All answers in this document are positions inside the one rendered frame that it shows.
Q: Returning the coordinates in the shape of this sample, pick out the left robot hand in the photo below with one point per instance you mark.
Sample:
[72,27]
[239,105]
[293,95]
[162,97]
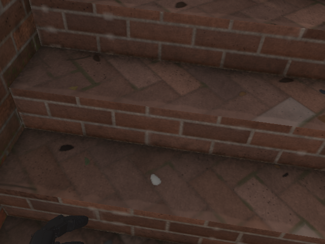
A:
[56,227]

